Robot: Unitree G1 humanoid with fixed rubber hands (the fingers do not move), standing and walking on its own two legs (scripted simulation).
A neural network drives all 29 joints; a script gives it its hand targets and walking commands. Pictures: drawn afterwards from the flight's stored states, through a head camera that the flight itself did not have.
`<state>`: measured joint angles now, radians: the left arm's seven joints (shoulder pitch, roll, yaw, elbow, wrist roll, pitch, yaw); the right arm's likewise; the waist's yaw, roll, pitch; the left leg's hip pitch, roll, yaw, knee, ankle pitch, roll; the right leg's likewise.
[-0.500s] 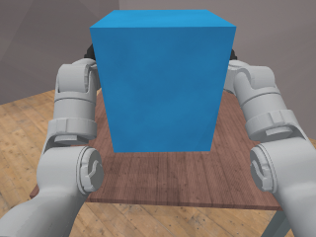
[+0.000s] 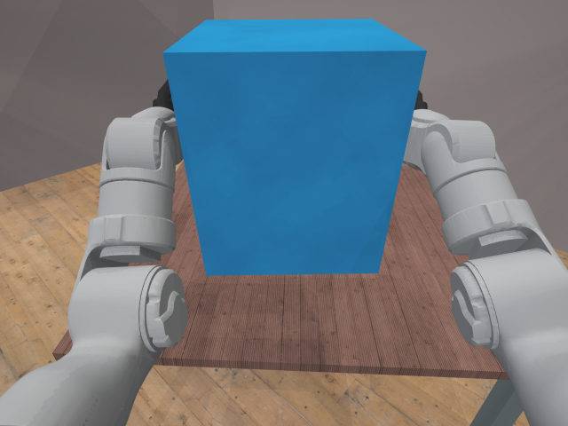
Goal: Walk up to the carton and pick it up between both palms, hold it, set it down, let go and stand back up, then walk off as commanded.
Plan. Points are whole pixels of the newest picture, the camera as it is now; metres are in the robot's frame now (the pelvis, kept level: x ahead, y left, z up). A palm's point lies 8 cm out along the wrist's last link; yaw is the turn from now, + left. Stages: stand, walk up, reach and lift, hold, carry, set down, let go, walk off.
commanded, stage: hold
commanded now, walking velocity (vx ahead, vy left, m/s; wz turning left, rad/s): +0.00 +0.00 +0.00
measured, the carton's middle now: (290, 144) +0.36 -0.01 +0.32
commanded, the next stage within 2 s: set down in 1.78 s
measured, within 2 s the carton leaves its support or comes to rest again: neither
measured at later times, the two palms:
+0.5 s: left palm (168, 127) +0.38 +0.14 +0.33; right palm (409, 129) +0.37 -0.16 +0.33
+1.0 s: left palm (166, 126) +0.38 +0.14 +0.33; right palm (407, 128) +0.37 -0.16 +0.33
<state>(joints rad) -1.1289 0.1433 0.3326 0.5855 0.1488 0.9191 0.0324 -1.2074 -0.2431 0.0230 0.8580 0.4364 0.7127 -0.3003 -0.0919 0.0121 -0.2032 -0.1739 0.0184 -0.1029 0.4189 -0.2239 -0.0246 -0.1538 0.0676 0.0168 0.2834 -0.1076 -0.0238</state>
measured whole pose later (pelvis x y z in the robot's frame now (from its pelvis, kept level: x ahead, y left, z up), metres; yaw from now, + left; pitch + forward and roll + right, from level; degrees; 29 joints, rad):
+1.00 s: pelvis +0.00 +0.00 +0.00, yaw +0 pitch -1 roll -2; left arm -1.15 0.15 0.34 0.60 0.15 0.92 0.03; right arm -1.23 -0.24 0.01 0.89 0.44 0.71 -0.30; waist -0.10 0.01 -0.20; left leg -0.17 0.01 -0.11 0.42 -0.22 -0.02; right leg -0.15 0.07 0.02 0.28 -0.11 -0.02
